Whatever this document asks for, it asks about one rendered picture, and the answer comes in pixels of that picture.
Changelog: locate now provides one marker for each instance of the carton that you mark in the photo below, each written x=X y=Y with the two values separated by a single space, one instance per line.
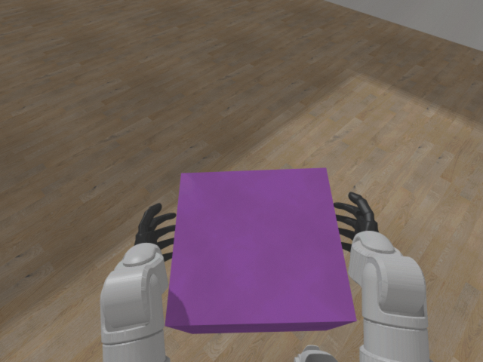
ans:
x=257 y=251

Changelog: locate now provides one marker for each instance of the right robot forearm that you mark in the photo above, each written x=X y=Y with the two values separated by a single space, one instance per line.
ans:
x=393 y=294

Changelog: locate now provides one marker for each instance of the robot right hand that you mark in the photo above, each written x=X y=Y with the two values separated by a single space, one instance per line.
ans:
x=364 y=218

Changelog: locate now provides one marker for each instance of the right robot shin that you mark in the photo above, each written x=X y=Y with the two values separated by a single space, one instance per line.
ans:
x=311 y=347

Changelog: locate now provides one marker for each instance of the robot left hand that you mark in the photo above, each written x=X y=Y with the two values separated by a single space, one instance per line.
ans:
x=146 y=233

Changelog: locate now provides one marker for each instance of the left robot forearm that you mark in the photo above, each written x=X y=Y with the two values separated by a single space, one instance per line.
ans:
x=131 y=311

